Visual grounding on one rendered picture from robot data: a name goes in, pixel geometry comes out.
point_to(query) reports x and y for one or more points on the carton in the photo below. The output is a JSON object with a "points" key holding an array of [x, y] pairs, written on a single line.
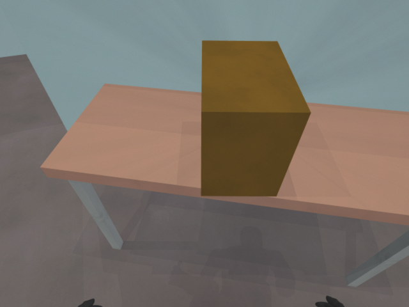
{"points": [[253, 115]]}

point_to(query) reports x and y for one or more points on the table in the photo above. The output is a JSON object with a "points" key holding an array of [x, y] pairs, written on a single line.
{"points": [[350, 161]]}

